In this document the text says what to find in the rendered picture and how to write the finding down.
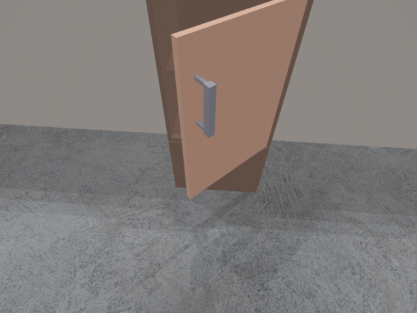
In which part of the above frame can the cupboard door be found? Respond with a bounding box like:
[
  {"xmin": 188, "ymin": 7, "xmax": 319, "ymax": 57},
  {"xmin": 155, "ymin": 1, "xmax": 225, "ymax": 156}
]
[{"xmin": 171, "ymin": 0, "xmax": 308, "ymax": 199}]

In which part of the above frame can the handle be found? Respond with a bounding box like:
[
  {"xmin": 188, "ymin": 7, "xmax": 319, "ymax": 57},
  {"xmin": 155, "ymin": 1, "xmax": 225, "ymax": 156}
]
[{"xmin": 194, "ymin": 74, "xmax": 217, "ymax": 138}]

